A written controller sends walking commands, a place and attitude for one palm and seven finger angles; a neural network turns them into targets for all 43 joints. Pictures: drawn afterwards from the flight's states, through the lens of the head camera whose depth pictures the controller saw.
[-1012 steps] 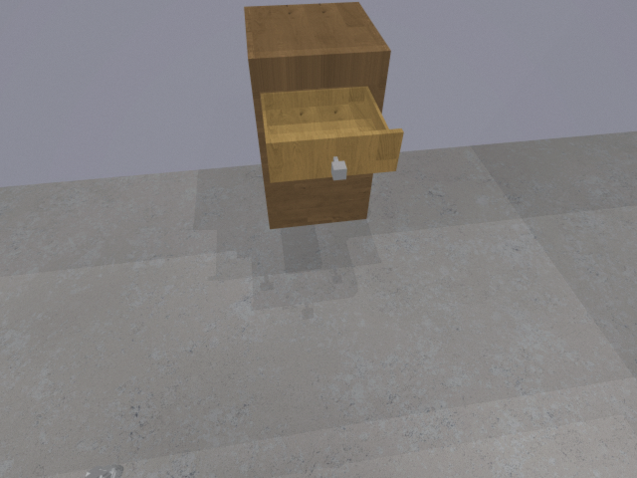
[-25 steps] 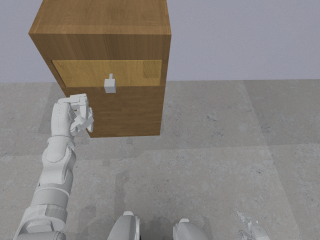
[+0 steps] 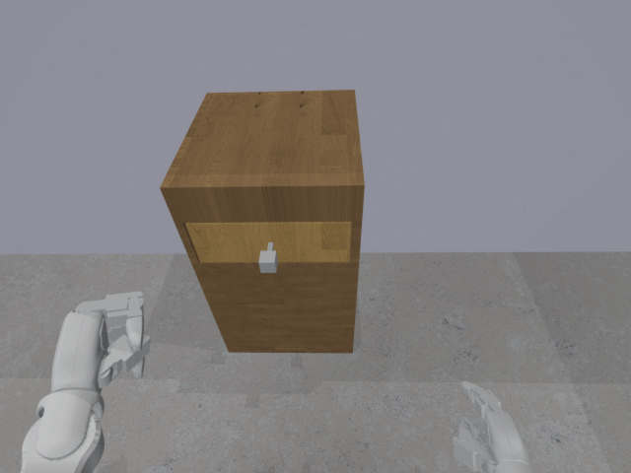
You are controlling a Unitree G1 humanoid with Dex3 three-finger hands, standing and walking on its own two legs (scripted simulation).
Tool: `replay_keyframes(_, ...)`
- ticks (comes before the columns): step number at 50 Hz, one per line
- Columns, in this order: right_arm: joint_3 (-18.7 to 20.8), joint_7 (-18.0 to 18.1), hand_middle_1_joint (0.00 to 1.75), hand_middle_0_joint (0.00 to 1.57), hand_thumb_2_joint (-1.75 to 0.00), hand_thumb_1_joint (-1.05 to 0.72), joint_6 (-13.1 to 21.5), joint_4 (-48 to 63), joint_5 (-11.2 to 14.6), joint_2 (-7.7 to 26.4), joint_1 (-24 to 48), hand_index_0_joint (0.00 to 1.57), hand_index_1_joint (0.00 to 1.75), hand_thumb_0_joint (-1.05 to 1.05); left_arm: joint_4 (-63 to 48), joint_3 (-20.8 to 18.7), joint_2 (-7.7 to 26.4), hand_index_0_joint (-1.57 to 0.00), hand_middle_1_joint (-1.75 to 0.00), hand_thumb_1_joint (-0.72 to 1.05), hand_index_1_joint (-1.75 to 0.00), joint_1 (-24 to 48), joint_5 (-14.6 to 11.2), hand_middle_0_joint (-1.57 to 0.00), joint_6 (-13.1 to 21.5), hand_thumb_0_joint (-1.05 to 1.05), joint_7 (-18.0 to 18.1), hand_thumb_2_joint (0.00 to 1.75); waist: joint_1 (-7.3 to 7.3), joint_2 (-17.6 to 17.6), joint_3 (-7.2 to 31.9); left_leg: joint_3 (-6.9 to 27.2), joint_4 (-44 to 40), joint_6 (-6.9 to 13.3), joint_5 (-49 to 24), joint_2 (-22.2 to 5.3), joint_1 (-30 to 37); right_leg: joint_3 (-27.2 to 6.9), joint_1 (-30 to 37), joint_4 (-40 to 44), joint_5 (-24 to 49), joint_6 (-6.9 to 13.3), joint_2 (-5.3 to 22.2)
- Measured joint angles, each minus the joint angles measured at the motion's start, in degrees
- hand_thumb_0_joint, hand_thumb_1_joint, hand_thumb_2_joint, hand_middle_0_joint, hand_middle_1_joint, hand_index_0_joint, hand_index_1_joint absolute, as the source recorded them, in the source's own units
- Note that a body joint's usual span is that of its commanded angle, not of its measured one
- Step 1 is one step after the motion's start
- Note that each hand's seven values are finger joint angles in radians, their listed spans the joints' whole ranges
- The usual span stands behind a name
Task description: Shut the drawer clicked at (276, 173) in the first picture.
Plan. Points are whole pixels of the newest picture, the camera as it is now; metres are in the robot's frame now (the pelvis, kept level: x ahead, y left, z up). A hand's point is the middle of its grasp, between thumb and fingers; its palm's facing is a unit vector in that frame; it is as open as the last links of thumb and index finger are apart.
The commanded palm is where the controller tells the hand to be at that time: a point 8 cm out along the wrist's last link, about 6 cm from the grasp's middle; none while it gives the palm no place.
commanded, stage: draw the hand back to the body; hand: left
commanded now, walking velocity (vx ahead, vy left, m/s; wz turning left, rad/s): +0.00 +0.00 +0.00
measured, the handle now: (269, 255) +0.63 +0.17 -0.20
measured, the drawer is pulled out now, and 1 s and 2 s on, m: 0.00 0.00 0.00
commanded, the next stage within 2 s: step back with the hand held close in 0.38 s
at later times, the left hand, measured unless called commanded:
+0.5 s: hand (83, 381) +0.16 +0.22 +0.16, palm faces +0.39 -0.84 -0.37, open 3.2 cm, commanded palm +0.11 +0.26 +0.18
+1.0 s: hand (33, 408) +0.14 +0.25 +0.16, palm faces +0.32 -0.81 -0.49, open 3.2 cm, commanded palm +0.08 +0.29 +0.18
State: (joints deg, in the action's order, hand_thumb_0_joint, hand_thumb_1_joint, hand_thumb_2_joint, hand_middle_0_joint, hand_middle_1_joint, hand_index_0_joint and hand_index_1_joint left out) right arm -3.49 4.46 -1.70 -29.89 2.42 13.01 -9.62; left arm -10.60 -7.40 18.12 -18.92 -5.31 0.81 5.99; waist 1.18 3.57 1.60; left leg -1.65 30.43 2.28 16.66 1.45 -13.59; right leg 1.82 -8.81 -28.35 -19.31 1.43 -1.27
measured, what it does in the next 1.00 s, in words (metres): shifts its weight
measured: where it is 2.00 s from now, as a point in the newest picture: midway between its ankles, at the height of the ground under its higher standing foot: outside the picture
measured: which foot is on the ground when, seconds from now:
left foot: down 0.00-1.00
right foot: down 0.00-1.00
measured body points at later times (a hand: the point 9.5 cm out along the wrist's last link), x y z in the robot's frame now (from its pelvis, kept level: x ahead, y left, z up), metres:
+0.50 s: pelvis -0.01 -0.02 +0.00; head -0.04 -0.05 +0.45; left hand +0.14 +0.26 +0.18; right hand +0.18 -0.23 -0.08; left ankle +0.00 +0.09 -0.73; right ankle -0.05 -0.10 -0.73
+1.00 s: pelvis -0.05 +0.01 +0.00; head -0.03 +0.00 +0.45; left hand +0.11 +0.29 +0.19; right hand +0.12 -0.23 -0.08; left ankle +0.00 +0.09 -0.73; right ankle -0.05 -0.10 -0.73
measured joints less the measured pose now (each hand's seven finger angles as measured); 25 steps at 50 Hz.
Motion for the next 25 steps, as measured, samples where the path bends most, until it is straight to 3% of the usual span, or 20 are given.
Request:
replay_keyframes(7,0.4,-0.6,0.3,0.2,-0.9,-0.9,3.0,-1.1,-0.7,0.0,-0.3,0.2,0.3,0.01,-11.6,-5.1,1.7,-1.39,-1.6,0.9,-1.6,-8.5,-0.6,-1.4,0.4,0.01,-0.2,0.9,1.68,0.6,-0.3,0.5,-2.6,-0.3,-1.1,0.0,3.5,0.4,3.7,2.8,1.1,0.3,-0.1)
replay_keyframes(13,1.1,-0.7,0.3,0.2,-0.9,-0.9,4.8,-2.6,-0.9,0.1,-0.8,0.2,0.3,0.01,-18.0,-9.8,2.7,-1.4,-1.6,0.89,-1.6,-12.7,-0.9,-1.4,2.7,0.01,-0.2,0.9,2.71,1.3,-0.3,0.9,-2.7,-0.7,-1.3,-0.3,4.4,0.8,4.9,3.3,1.4,0.6,-0.5)
replay_keyframes(20,1.6,0.2,0.3,0.2,-0.9,-0.9,5.1,-3.8,-1.1,0.3,-1.2,0.2,0.3,0.01,-14.3,-8.6,0.2,-1.4,-1.6,0.89,-1.6,-11.3,-0.6,-1.41,3.2,0.01,-0.3,0.9,2.6,1.5,-1.5,1.4,-2.5,-1.0,-1.9,-0.7,4.5,1.3,5.1,3.1,1.8,1.0,-0.9)
replay_keyframes(25,1.6,0.7,0.3,0.2,-0.9,-0.9,6.5,-4.4,-1.3,0.3,-2.1,0.2,0.3,0.01,-14.6,-7.6,0.4,-1.4,-1.6,0.89,-1.6,-11.7,-0.4,-1.41,3.2,0.01,-0.3,0.9,2.06,0.9,-1.7,1.2,-2.6,-1.3,-2.0,-1.1,4.9,1.0,5.3,3.2,2.0,1.4,-1.2)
